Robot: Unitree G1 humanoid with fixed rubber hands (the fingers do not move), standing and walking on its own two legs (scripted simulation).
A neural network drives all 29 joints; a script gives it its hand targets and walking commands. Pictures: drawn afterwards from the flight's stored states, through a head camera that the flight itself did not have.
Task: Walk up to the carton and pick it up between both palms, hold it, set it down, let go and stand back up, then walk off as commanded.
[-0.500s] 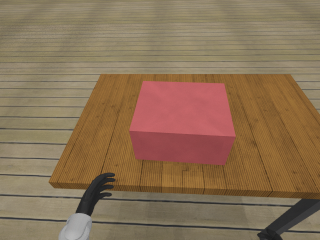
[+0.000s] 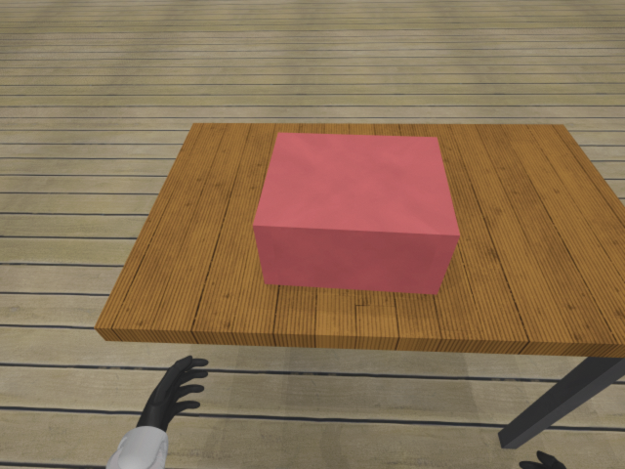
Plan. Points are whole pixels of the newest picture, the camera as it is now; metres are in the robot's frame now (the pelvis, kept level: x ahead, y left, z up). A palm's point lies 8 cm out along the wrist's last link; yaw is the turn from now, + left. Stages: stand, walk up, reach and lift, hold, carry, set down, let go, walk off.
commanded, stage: walk off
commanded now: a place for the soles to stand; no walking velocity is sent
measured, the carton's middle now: (352, 208) +0.51 -0.04 +0.03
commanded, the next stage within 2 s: none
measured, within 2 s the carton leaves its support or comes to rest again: neither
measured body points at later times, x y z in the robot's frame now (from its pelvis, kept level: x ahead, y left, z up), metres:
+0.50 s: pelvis -0.07 -0.04 +0.00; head +0.02 -0.06 +0.44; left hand +0.01 +0.24 -0.12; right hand +0.07 -0.32 -0.12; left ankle -0.13 +0.05 -0.65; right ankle -0.10 -0.11 -0.72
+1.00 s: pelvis -0.08 +0.07 +0.01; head -0.01 +0.12 +0.45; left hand +0.00 +0.34 -0.15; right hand +0.04 -0.22 -0.07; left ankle -0.07 +0.06 -0.72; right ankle -0.14 -0.12 -0.64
